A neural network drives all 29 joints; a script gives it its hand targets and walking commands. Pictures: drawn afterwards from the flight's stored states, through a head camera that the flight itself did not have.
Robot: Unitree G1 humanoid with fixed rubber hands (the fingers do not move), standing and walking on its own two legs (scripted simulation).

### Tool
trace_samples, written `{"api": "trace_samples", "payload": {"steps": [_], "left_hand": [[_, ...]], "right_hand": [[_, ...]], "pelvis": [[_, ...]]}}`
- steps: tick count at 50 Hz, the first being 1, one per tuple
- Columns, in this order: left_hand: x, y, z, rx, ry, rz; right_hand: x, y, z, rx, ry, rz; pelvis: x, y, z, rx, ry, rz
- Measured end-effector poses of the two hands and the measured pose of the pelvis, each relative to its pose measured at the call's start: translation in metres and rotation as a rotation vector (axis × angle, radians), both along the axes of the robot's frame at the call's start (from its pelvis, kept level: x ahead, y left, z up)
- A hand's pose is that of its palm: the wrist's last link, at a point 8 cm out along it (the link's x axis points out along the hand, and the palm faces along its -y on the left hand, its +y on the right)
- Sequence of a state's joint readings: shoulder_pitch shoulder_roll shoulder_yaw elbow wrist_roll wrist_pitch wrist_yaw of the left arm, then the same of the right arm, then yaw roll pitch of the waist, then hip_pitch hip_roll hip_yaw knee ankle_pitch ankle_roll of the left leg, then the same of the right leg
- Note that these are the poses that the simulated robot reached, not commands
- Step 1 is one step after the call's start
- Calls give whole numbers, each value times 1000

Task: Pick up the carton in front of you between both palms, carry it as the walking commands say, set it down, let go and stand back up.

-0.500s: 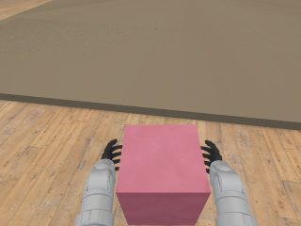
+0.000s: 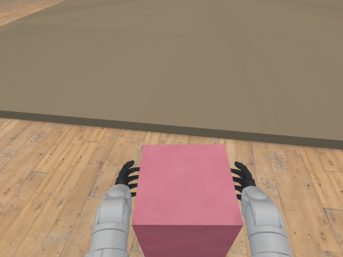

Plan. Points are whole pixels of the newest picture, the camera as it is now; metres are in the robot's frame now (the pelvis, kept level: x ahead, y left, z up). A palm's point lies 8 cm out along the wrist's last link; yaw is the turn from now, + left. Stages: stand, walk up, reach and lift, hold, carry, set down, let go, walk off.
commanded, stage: reach and lift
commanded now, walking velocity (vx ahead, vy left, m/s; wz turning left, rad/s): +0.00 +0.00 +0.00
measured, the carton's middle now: (184, 204) +0.29 +0.00 -0.04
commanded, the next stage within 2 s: hold in 0.28 s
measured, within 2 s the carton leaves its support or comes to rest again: neither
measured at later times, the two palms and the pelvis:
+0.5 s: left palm (121, 190) +0.27 +0.15 +0.05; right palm (253, 191) +0.28 -0.15 +0.05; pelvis +0.00 -0.01 +0.00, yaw +1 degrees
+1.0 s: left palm (133, 171) +0.31 +0.12 +0.08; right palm (265, 176) +0.30 -0.18 +0.08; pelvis +0.02 -0.02 +0.00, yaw -1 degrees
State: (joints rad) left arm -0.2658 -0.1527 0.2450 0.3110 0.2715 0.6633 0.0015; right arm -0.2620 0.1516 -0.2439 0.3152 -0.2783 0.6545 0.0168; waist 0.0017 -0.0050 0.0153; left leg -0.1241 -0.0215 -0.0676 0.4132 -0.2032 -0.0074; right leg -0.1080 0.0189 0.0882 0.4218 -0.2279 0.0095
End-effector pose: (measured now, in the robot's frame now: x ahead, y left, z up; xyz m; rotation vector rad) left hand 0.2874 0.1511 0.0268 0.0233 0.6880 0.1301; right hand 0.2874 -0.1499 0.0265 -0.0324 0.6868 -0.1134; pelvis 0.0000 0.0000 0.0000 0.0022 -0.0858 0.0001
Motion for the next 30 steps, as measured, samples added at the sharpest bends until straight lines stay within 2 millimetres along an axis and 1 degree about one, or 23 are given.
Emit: {"api": "trace_samples", "payload": {"steps": [8,19,26,30], "left_hand": [[-3,-3,3,4,-3,3],[-8,-2,9,-4,-19,18],[-15,-4,23,2,-46,1],[-18,-5,23,3,-27,-8]], "right_hand": [[-1,-3,3,-2,-3,8],[-2,-2,11,5,-19,12],[-13,-4,25,-1,-46,4],[-18,-5,23,6,-26,-9]], "pelvis": [[1,-5,1,1,-7,2],[-4,-8,1,0,-21,8],[-5,-6,3,-1,-40,10],[-9,-4,2,-1,-58,7]]}}
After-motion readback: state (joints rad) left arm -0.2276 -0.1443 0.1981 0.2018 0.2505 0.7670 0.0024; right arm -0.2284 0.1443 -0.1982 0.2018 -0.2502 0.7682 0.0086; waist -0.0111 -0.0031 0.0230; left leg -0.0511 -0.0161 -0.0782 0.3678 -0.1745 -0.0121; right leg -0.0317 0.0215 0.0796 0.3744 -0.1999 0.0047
